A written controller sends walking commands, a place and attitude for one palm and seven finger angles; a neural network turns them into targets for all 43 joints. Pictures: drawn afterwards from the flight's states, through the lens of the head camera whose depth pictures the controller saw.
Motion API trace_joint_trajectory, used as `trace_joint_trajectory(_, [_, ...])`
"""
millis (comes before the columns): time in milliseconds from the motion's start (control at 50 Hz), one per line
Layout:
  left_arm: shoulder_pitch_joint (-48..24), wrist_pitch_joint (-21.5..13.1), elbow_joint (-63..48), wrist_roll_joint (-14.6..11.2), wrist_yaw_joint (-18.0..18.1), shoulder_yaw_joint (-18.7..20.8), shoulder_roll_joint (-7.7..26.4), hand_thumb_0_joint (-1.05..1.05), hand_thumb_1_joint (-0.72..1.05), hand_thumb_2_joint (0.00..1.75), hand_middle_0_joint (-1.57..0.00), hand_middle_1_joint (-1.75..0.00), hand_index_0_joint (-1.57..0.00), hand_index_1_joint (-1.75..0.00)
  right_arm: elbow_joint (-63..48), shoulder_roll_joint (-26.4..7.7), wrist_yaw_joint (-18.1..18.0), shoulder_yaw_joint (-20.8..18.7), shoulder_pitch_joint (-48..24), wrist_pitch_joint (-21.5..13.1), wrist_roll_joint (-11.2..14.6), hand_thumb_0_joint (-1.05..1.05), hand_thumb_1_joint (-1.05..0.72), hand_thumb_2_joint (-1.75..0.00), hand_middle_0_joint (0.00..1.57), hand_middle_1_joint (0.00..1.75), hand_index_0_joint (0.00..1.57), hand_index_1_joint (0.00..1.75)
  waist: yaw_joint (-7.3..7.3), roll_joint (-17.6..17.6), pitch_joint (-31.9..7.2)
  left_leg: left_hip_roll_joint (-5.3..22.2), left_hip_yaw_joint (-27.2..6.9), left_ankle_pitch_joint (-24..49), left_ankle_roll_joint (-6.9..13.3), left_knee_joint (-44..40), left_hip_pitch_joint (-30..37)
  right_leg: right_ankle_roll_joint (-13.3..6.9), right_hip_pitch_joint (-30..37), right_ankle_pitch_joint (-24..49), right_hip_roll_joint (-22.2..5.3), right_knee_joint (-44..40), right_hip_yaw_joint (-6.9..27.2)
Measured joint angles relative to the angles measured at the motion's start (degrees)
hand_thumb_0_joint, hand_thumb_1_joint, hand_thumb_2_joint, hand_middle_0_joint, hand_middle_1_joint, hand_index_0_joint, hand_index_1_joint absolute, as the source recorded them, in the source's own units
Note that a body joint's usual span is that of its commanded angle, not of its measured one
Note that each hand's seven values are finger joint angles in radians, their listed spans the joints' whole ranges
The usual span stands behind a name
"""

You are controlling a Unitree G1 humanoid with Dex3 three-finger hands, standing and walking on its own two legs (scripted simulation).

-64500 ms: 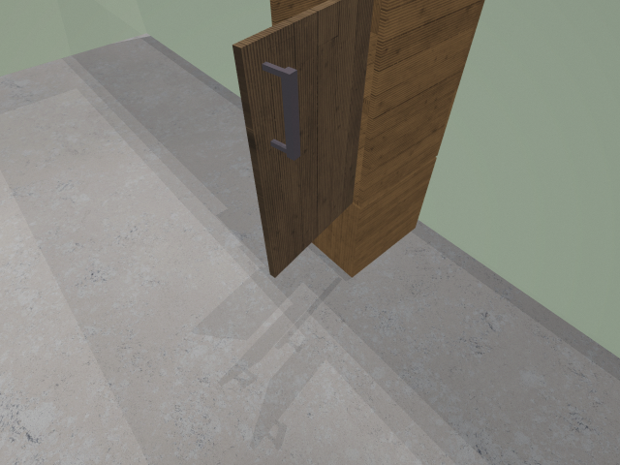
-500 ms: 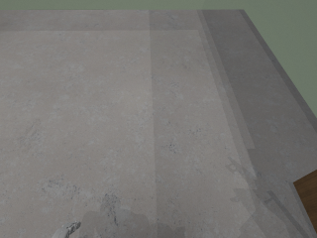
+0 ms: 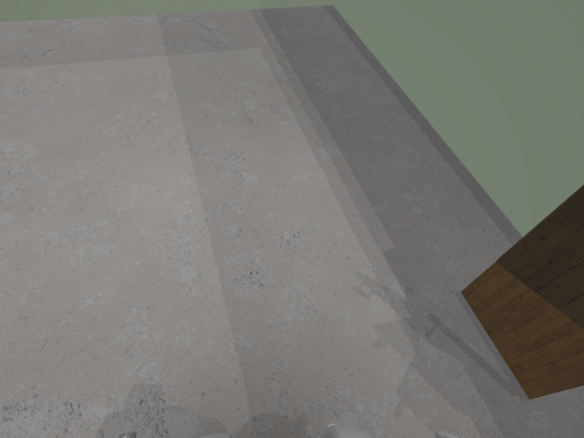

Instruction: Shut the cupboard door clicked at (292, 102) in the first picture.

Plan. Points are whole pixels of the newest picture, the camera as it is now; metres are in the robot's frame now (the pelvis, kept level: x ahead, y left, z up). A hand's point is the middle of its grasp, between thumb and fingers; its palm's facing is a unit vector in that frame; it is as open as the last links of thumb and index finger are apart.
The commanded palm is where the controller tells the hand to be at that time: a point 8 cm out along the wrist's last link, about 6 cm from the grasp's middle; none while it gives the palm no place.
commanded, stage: turn to face it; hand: left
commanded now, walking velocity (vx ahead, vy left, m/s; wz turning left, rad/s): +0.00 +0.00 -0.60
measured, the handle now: out of the picture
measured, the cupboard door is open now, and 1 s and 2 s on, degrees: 24 24 24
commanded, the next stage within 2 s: take the last steps up to it in 1.12 s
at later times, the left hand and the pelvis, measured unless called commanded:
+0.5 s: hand (205, 407) +0.17 +0.14 -0.16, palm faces -0.29 -0.92 -0.25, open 7.4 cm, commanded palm none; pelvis +0.03 -0.03 +0.00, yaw -17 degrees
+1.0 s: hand (257, 351) +0.27 +0.07 -0.16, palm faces -0.53 -0.81 -0.25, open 7.4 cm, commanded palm none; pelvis +0.05 -0.04 -0.01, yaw -33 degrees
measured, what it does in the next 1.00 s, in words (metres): steps on the spot, turning right: right foot, then left foot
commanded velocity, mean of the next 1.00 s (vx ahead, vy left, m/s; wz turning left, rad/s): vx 0.00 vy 0.00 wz -0.51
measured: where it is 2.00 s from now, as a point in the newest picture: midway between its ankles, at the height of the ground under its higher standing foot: outside the picture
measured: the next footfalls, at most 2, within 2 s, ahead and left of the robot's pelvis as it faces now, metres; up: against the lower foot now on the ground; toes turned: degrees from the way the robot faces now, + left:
right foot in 0.28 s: +0.01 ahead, -0.16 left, +0.00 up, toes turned -14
left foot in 0.60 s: +0.14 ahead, +0.07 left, +0.00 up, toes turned -17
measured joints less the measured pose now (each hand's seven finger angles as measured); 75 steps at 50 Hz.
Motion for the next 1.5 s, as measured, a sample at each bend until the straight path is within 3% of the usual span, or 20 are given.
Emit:
trace_joint_trajectory(100, [-1.6,0.6,-0.7,-0.1,-0.8,0.3,0.1,0.01,0.91,0.89,-0.20,-0.30,-0.19,-0.30,0.8,0.2,-0.1,-0.1,1.8,0.3,-0.1,0.01,-0.91,-0.90,0.20,0.30,0.20,0.30,-0.31,1.5,0.4,2.4,3.0,1.3,-0.6,-4.0,3.2,1.2,-0.4,2.1,-2.8,0.1,-3.5])
trace_joint_trajectory(200, [-3.2,0.3,-1.4,0.0,-1.0,0.0,-0.3,0.01,0.91,0.89,-0.20,-0.30,-0.19,-0.30,2.2,-0.7,0.4,-1.0,3.1,0.7,-0.1,0.01,-0.90,-0.90,0.20,0.30,0.20,0.30,-1.49,3.3,0.4,4.7,6.0,-0.1,-1.8,-2.7,3.9,0.5,3.9,3.7,-3.7,-11.9,-5.1])
trace_joint_trajectory(280, [-3.4,-1.4,-2.3,0.2,-0.9,-0.7,-0.3,0.01,0.91,0.89,-0.20,-0.30,-0.19,-0.30,2.9,-2.2,0.9,-2.1,4.6,1.4,0.5,0.01,-0.90,-0.90,0.20,0.30,0.20,0.30,-1.86,3.9,-0.5,6.3,7.6,-4.5,-3.7,4.9,1.8,-1.9,10.3,13.2,-3.6,-26.8,-5.5])
trace_joint_trajectory(340, [-3.2,-2.6,-1.8,0.1,0.3,-1.4,-2.0,0.01,0.91,0.89,-0.20,-0.30,-0.19,-0.30,4.2,-4.0,0.4,-2.9,3.0,3.4,0.8,0.01,-0.91,-0.90,0.20,0.30,0.20,0.30,-2.14,6.1,0.0,4.0,0.2,-13.1,-4.5,20.3,-4.3,-2.8,9.2,10.4,-2.3,-24.2,-4.4])
trace_joint_trajectory(400, [-2.0,-2.5,-1.3,0.1,1.0,-1.7,-2.7,0.01,0.91,0.89,-0.20,-0.30,-0.20,-0.30,4.1,-4.2,0.3,-3.0,1.3,3.5,0.9,0.01,-0.91,-0.90,0.20,0.29,0.20,0.30,-2.09,5.2,0.0,1.5,-2.2,-11.2,-5.4,27.7,-8.5,-2.6,10.2,11.8,-2.0,-26.9,-1.9])
trace_joint_trajectory(480, [-0.8,-2.0,-0.4,0.3,1.0,-1.9,-2.6,0.01,0.91,0.89,-0.20,-0.30,-0.20,-0.30,2.5,-3.4,0.7,-2.6,0.1,2.6,1.0,0.01,-0.91,-0.90,0.20,0.29,0.20,0.30,-1.95,3.4,-0.3,0.0,-2.5,-8.3,-6.0,22.0,-9.2,-2.5,11.0,13.2,-1.9,-29.6,0.6])
trace_joint_trajectory(580, [0.2,-1.5,0.1,0.3,0.8,-1.4,-1.9,0.01,0.90,0.89,-0.20,-0.30,-0.20,-0.30,1.1,-2.1,0.6,-2.0,-1.0,1.5,1.3,0.01,-0.91,-0.90,0.20,0.29,0.20,0.30,-0.98,1.6,-0.7,-1.9,-2.7,-3.3,-5.6,6.8,-4.6,-1.4,10.2,12.2,-0.9,-28.1,3.7])
trace_joint_trajectory(600, [0.5,-1.2,0.2,0.1,0.9,-1.3,-1.8,0.01,0.90,0.89,-0.20,-0.30,-0.20,-0.30,0.8,-2.1,0.6,-1.7,-0.8,1.0,1.3,0.01,-0.91,-0.90,0.20,0.29,0.20,0.30,-0.90,1.6,-1.0,-1.8,-2.8,-0.3,-5.3,1.8,-2.7,-1.1,9.6,11.5,-0.3,-26.8,4.2])
trace_joint_trajectory(620, [0.5,-0.9,0.2,-0.2,0.8,-1.1,-1.4,0.01,0.90,0.89,-0.20,-0.30,-0.20,-0.30,0.7,-1.8,0.5,-1.6,-0.8,0.5,1.1,0.01,-0.91,-0.90,0.20,0.29,0.20,0.30,-0.91,0.9,-1.2,-2.0,-2.3,0.9,-3.1,0.8,-2.3,-1.1,8.6,10.5,-0.1,-24.7,4.8])
trace_joint_trajectory(660, [0.3,-0.3,0.3,-0.3,0.8,-0.6,-0.5,0.01,0.91,0.89,-0.20,-0.30,-0.20,-0.30,0.5,-0.9,0.4,-0.9,-0.6,0.1,0.5,0.01,-0.91,-0.90,0.20,0.29,0.20,0.30,-0.49,-0.2,-0.9,-1.4,-0.6,-0.3,-0.4,2.4,-2.3,-1.0,5.0,2.4,0.2,-14.6,3.8])
trace_joint_trajectory(740, [-0.7,0.2,0.6,-0.1,-0.1,0.1,0.1,0.01,0.91,0.89,-0.20,-0.30,-0.20,-0.30,0.5,0.1,0.0,-0.1,0.8,0.0,-0.1,0.01,-0.91,-0.90,0.20,0.29,0.20,0.30,-0.42,0.2,-0.3,0.5,1.4,-0.1,-0.1,-0.8,0.7,0.3,-0.2,0.6,-0.7,1.9,-0.8])
trace_joint_trajectory(880, [-2.6,0.1,-0.1,-0.1,-0.6,-0.4,-0.7,0.01,0.91,0.89,-0.20,-0.30,-0.19,-0.30,2.4,-0.2,0.2,-0.8,2.7,0.4,-0.1,0.01,-0.90,-0.90,0.20,0.30,0.20,0.30,-1.36,2.9,0.3,3.5,4.8,0.2,-1.1,-3.5,4.1,0.4,3.3,3.0,-3.0,-10.1,-4.7])
trace_joint_trajectory(980, [-2.8,-1.8,-0.7,0.3,-0.2,-1.2,-1.2,0.01,0.91,0.89,-0.20,-0.30,-0.19,-0.30,4.3,-1.5,0.7,-2.0,4.7,1.3,0.5,0.01,-0.90,-0.90,0.20,0.30,0.20,0.30,-1.94,3.6,-1.0,4.5,6.5,-4.7,-3.1,3.8,2.5,-1.8,10.8,12.2,-3.2,-27.6,-5.2])
trace_joint_trajectory(1040, [-2.5,-2.9,0.1,0.3,0.7,-1.9,-3.0,0.01,0.91,0.89,-0.20,-0.30,-0.19,-0.30,6.0,-3.0,0.2,-2.8,3.4,3.2,0.9,0.01,-0.91,-0.90,0.20,0.30,0.20,0.30,-2.35,5.9,-0.8,2.3,-0.3,-13.2,-3.7,18.1,-3.1,-2.9,10.0,10.8,-1.9,-25.8,-4.5])
trace_joint_trajectory(1120, [-1.1,-2.8,1.3,0.3,1.5,-2.4,-4.0,0.01,0.91,0.89,-0.20,-0.30,-0.20,-0.30,6.5,-2.9,0.3,-2.8,2.4,3.1,0.9,0.01,-0.91,-0.90,0.20,0.29,0.20,0.30,-2.57,5.0,-1.2,-0.3,-2.4,-10.2,-4.5,26.7,-7.9,-2.9,11.7,13.3,-2.0,-29.6,-2.8])
trace_joint_trajectory(1200, [-0.1,-2.6,2.4,0.5,1.6,-2.4,-4.1,0.01,0.91,0.89,-0.20,-0.30,-0.20,-0.30,6.1,-1.6,0.5,-2.3,2.2,2.5,0.9,0.01,-0.91,-0.90,0.19,0.29,0.20,0.30,-2.22,3.4,-1.9,-1.1,-2.3,-8.1,-4.7,18.9,-7.1,-2.6,12.6,14.0,-2.0,-31.5,-1.6])
trace_joint_trajectory(1280, [1.0,-2.3,3.4,0.1,1.6,-2.0,-3.8,0.01,0.91,0.89,-0.20,-0.30,-0.20,-0.30,5.9,-0.5,0.3,-1.5,2.4,1.2,0.9,0.01,-0.91,-0.90,0.20,0.29,0.20,0.30,-1.68,2.2,-2.4,-1.6,-2.2,-0.5,-4.2,2.5,-1.2,-1.6,12.2,12.4,-1.4,-29.4,-0.6])
trace_joint_trajectory(1360, [2.5,-0.8,4.7,0.3,0.8,-1.2,-2.6,0.01,0.91,0.89,-0.20,-0.30,-0.20,-0.30,6.0,1.3,0.2,-0.5,4.0,-0.6,-0.4,0.01,-0.91,-0.90,0.20,0.29,0.20,0.30,-1.71,0.3,-3.7,-1.2,-0.5,-1.4,0.1,1.2,0.5,-2.2,5.9,1.9,-0.7,-11.9,-0.3])
trace_joint_trajectory(1420, [2.6,-0.6,5.4,0.7,-0.5,-0.6,-2.0,0.01,0.91,0.89,-0.20,-0.30,-0.20,-0.30,6.2,2.2,-0.1,-0.1,6.4,-1.4,-0.6,0.01,-0.91,-0.90,0.20,0.29,0.20,0.30,-2.02,0.2,-4.0,-0.4,0.5,0.0,0.0,-3.5,4.0,-1.9,0.9,5.4,-1.3,-0.1,-1.9])
trace_joint_trajectory(1500, [2.0,-1.0,5.2,0.7,-1.4,-0.3,-1.7,0.01,0.91,0.89,-0.20,-0.30,-0.19,-0.30,7.6,2.6,-0.3,-0.2,9.3,-2.3,-0.5,0.01,-0.91,-0.90,0.20,0.30,0.20,0.30,-2.04,0.6,-3.9,0.7,1.9,2.1,-0.6,-9.9,8.4,-1.0,-2.7,11.0,-3.2,1.1,-2.7])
